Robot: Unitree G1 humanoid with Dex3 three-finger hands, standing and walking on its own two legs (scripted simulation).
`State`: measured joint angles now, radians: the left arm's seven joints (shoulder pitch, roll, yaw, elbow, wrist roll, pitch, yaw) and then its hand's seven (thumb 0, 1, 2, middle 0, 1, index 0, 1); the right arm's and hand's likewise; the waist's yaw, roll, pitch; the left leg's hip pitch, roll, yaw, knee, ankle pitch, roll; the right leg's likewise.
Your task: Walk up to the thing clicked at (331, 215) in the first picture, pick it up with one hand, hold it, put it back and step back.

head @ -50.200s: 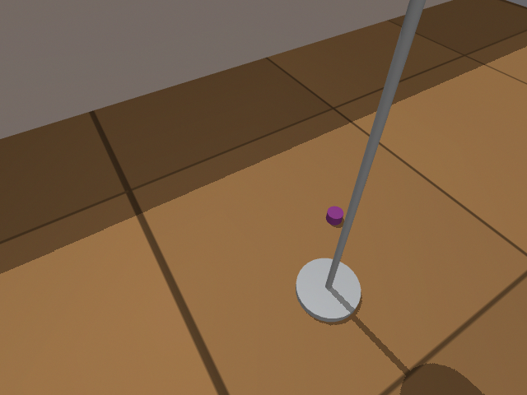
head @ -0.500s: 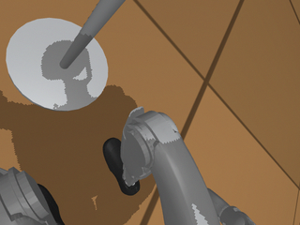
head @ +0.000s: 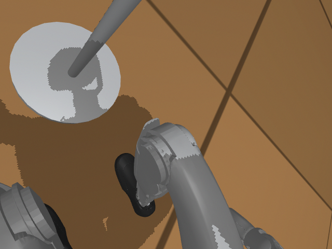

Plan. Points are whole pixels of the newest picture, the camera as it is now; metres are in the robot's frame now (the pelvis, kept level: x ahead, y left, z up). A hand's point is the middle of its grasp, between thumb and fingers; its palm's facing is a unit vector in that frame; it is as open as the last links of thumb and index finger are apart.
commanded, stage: close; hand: left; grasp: from above
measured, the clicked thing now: out of the picture +0.47 +0.39 -0.28
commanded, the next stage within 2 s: settle in 0.20 s
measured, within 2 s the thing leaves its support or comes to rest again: leaves its support in 0.60 s
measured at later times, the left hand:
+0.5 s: hand out of the picture +0.45 +0.38 -0.26, palm faces -0.44 -0.19 -0.88, open 9.4 cm
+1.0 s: hand out of the picture +0.45 +0.40 -0.18, palm faces -0.46 -0.16 -0.87, open 9.3 cm
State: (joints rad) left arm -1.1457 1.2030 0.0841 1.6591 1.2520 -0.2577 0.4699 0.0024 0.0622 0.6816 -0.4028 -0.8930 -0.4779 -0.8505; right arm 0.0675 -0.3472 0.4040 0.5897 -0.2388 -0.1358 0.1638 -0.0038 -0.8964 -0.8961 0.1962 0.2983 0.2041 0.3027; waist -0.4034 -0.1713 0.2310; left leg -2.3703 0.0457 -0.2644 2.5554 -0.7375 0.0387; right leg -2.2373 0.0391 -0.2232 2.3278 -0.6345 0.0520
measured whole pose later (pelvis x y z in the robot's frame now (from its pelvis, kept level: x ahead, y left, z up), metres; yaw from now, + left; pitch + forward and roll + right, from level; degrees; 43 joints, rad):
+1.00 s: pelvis +0.00 +0.00 +0.01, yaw +3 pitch +32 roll -15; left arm -1.04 1.05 0.11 1.37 1.21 -0.20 0.22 -0.02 0.10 0.48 -0.55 -0.74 -0.68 -0.70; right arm 0.15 -0.36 0.24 0.57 -0.17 -0.03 0.15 0.00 -0.91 -0.90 0.20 0.30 0.21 0.30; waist -0.32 -0.06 0.11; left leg -2.37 0.03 -0.21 2.49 -0.71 0.04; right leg -2.24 0.01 -0.19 2.30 -0.65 0.04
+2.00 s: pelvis -0.01 +0.00 +0.11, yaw +11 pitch +35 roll -8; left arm -0.71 0.75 0.02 0.87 1.01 -0.16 -0.03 -0.03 0.12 0.41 -0.57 -0.70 -0.72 -0.65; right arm 0.17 -0.30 0.04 0.59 -0.02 0.11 0.05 0.00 -0.91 -0.90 0.20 0.30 0.20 0.30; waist -0.14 0.04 -0.14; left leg -2.09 0.02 -0.07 2.12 -0.64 0.05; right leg -2.02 -0.02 -0.07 2.03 -0.61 0.03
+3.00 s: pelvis +0.06 +0.00 +0.41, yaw +15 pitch +13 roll -1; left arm -0.36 0.40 -0.17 0.86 0.97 0.03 0.14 0.00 0.11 0.43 -0.54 -0.75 -0.70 -0.69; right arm 0.26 -0.24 -0.04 0.75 0.04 -0.02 -0.06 0.01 -0.90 -0.89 0.20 0.30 0.21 0.30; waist -0.07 0.04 -0.10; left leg -0.76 0.03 0.02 0.95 -0.42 0.01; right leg -0.75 0.00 -0.01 0.91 -0.39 0.01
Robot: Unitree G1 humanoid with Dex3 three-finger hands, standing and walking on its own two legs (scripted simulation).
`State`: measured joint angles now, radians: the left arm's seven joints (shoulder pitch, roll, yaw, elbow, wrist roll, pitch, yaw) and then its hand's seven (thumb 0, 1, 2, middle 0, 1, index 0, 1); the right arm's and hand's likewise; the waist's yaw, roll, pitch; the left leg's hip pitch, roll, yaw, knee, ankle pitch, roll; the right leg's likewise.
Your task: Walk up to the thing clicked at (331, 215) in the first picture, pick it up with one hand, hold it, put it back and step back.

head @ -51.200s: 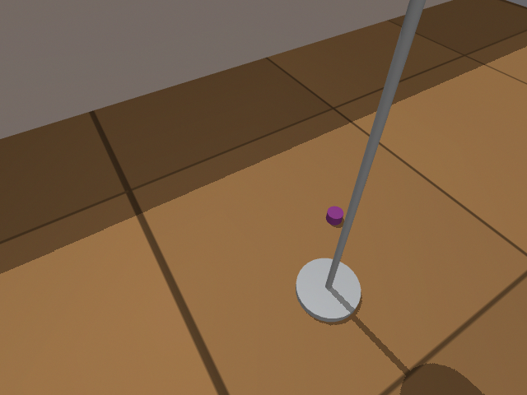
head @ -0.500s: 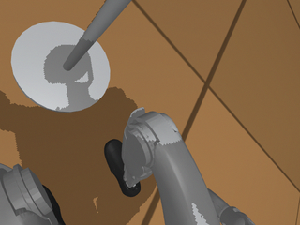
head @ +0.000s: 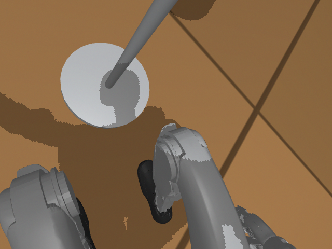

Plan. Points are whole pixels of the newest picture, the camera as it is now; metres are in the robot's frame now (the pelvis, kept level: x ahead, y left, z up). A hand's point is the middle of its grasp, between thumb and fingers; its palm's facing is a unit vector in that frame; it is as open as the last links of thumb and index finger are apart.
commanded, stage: settle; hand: left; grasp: from above
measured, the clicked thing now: out of the picture +0.48 +0.39 -0.22
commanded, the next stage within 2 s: lift in 0.26 s
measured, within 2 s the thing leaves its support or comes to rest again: neither
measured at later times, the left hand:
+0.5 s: hand out of the picture +0.47 +0.37 -0.13, palm faces -0.46 -0.13 -0.88, open 9.2 cm
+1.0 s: hand out of the picture +0.38 +0.37 +0.00, palm faces -0.45 -0.15 -0.88, open 9.1 cm
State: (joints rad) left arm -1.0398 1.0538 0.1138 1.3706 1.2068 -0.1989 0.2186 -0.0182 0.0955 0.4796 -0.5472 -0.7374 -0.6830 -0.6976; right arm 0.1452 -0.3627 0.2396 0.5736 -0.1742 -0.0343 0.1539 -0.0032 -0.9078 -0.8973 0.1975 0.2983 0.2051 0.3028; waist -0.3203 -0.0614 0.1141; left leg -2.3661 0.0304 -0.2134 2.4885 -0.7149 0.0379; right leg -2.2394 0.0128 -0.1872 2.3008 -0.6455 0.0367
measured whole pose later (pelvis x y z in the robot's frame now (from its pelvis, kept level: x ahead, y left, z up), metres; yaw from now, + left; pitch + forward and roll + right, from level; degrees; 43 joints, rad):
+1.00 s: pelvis -0.01 +0.00 +0.10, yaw +8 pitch +35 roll -8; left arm -0.71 0.75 0.02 0.87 1.01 -0.16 -0.03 -0.03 0.12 0.41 -0.57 -0.70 -0.72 -0.65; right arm 0.17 -0.30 0.04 0.59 -0.02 0.11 0.05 0.00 -0.91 -0.90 0.20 0.30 0.20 0.30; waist -0.14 0.04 -0.14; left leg -2.09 0.02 -0.07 2.12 -0.64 0.05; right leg -2.02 -0.02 -0.07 2.03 -0.61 0.03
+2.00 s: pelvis +0.06 +0.00 +0.40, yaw +12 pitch +13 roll -1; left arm -0.36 0.40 -0.17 0.86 0.97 0.03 0.14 0.00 0.11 0.43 -0.54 -0.75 -0.70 -0.69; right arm 0.26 -0.24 -0.04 0.75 0.04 -0.02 -0.06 0.01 -0.90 -0.89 0.20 0.30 0.21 0.30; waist -0.07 0.04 -0.10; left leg -0.76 0.03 0.02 0.95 -0.42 0.01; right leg -0.75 0.00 -0.01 0.91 -0.39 0.01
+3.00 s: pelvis +0.08 +0.01 +0.44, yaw +12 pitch +4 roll +0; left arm -0.25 0.40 -0.22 0.65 0.98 0.02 -0.01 -0.01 0.09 0.43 -0.59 -0.70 -0.75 -0.64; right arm 0.22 -0.26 -0.04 0.69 0.06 0.07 -0.05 0.01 -0.90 -0.89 0.20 0.30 0.20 0.30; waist 0.00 0.05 -0.05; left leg -0.37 0.01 0.05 0.60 -0.30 0.01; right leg -0.39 -0.01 0.02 0.60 -0.29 0.01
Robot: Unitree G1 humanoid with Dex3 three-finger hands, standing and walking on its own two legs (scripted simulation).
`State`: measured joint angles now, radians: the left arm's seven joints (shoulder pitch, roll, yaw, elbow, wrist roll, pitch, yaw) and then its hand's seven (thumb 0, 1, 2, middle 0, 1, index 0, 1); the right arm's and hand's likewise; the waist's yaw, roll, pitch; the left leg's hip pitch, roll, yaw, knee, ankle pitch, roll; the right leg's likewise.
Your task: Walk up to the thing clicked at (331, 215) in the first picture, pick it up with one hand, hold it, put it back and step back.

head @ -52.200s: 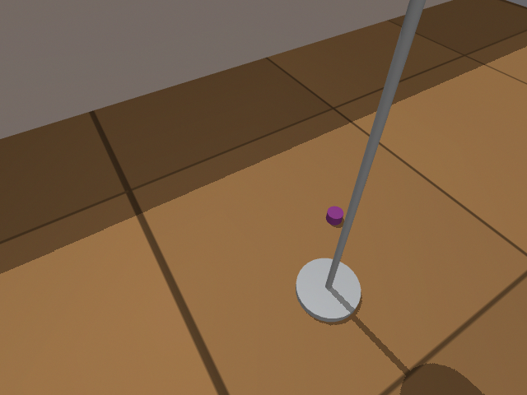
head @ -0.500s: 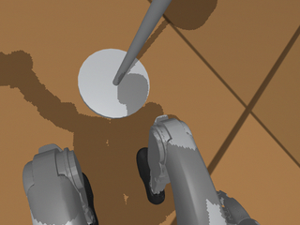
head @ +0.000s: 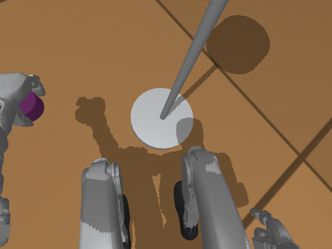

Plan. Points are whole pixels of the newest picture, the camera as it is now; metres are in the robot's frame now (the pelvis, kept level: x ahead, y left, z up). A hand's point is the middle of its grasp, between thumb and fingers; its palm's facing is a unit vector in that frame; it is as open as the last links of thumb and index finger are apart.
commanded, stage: lift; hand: left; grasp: from above
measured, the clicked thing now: (23, 105) +0.46 +0.32 -0.12
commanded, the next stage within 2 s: hold in 1.06 s
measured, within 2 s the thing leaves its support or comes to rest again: neither
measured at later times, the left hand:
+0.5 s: hand out of the picture +0.36 +0.27 +0.12, palm faces -0.46 -0.12 -0.88, open 9.2 cm
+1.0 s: hand out of the picture +0.38 +0.25 +0.22, palm faces -0.44 -0.12 -0.89, open 9.2 cm
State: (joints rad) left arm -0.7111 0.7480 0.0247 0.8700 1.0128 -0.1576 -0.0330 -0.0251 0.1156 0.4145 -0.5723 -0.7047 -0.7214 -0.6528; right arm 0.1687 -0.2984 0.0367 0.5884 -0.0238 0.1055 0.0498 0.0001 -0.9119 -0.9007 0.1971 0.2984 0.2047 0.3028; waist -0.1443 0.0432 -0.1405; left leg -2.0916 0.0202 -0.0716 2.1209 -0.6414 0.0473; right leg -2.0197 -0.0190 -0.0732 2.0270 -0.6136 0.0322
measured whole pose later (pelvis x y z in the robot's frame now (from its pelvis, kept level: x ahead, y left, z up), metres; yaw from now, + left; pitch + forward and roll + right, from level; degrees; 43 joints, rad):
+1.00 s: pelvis +0.07 +0.00 +0.30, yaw +4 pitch +13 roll -1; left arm -0.36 0.40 -0.17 0.86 0.97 0.03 0.14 0.00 0.11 0.43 -0.54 -0.75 -0.70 -0.69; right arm 0.26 -0.24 -0.04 0.75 0.04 -0.02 -0.06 0.01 -0.90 -0.89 0.20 0.30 0.21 0.30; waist -0.07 0.04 -0.10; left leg -0.76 0.03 0.02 0.95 -0.42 0.01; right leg -0.75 0.00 -0.01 0.91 -0.39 0.01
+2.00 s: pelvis +0.09 -0.01 +0.34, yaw +3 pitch +4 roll +0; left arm -0.25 0.40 -0.22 0.65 0.98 0.02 -0.01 -0.01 0.09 0.43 -0.59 -0.70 -0.75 -0.64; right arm 0.22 -0.26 -0.04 0.69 0.06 0.07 -0.05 0.01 -0.90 -0.89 0.20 0.30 0.20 0.30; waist 0.00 0.05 -0.05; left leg -0.37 0.01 0.05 0.60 -0.30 0.01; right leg -0.39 -0.01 0.02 0.60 -0.29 0.01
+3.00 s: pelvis +0.09 -0.01 +0.35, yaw +3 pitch +2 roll +0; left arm -0.26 0.40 -0.22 0.62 0.98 0.01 -0.03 -0.01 0.10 0.42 -0.58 -0.70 -0.74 -0.65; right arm 0.18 -0.25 -0.03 0.71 0.07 0.07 -0.07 0.01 -0.91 -0.90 0.20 0.30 0.20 0.30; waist 0.02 0.05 -0.02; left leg -0.28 0.01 0.05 0.49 -0.25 0.01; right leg -0.30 -0.01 0.02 0.50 -0.24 0.01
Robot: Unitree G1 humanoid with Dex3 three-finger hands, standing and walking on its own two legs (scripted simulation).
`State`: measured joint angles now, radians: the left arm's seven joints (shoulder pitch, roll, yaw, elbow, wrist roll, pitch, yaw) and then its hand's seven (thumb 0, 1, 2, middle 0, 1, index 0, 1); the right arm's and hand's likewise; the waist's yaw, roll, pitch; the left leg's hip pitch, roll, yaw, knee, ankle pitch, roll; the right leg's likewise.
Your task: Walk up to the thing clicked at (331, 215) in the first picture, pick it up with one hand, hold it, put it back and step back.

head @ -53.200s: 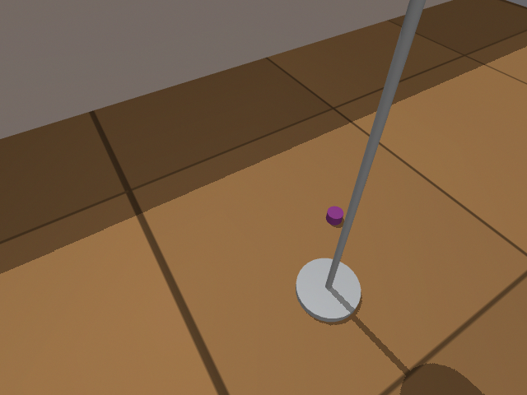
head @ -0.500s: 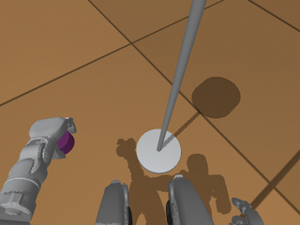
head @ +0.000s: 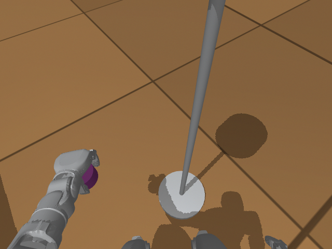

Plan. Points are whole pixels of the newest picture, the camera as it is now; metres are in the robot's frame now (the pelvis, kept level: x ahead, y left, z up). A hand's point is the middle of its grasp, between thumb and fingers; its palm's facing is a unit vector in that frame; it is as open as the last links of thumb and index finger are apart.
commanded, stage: lift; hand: left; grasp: from above
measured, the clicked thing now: (82, 175) +0.34 +0.24 -0.10
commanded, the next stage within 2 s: hold in 0.06 s
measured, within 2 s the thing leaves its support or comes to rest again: neither
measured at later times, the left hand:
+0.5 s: hand (77, 164) +0.34 +0.22 -0.03, palm faces -0.46 -0.06 -0.89, open 9.1 cm
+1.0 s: hand (74, 167) +0.32 +0.22 +0.00, palm faces -0.46 -0.05 -0.89, open 9.1 cm
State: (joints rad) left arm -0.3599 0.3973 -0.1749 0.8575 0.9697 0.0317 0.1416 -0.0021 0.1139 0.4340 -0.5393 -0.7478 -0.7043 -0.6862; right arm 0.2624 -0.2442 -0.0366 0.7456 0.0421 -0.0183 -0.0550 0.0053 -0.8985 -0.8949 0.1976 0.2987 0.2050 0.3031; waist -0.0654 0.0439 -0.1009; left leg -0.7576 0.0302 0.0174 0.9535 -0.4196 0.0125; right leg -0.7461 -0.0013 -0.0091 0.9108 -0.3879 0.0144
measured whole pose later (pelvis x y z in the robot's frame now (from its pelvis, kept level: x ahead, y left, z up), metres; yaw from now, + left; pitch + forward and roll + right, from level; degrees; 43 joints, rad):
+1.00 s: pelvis +0.02 +0.00 +0.04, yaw -1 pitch +4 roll +0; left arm -0.25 0.40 -0.22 0.65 0.98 0.02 -0.01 -0.01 0.09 0.43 -0.59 -0.70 -0.75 -0.64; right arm 0.22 -0.26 -0.04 0.69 0.06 0.07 -0.05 0.01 -0.90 -0.89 0.20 0.30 0.20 0.30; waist 0.00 0.05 -0.05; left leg -0.37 0.01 0.05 0.60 -0.30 0.01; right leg -0.39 -0.01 0.02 0.60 -0.29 0.01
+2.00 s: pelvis +0.02 +0.00 +0.05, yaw -1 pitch +2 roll +0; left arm -0.26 0.40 -0.22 0.62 0.98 0.01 -0.03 -0.01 0.10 0.42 -0.58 -0.70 -0.74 -0.65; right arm 0.18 -0.25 -0.03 0.71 0.07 0.07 -0.07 0.01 -0.91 -0.90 0.20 0.30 0.20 0.30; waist 0.02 0.05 -0.02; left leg -0.28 0.01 0.05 0.49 -0.25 0.01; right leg -0.30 -0.01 0.02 0.50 -0.24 0.01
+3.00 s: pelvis -0.05 +0.01 -0.17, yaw -1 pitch +33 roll -3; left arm -0.80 0.50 -0.04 1.27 1.15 -0.06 0.31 -0.01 0.09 0.45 -0.58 -0.69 -0.74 -0.66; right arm 0.26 -0.24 -0.05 0.74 -0.04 0.01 -0.02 0.00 -0.90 -0.89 0.20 0.30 0.21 0.30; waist -0.17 0.05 -0.19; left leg -1.65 0.02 -0.01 1.67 -0.59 0.03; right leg -1.63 -0.01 -0.02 1.62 -0.56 0.03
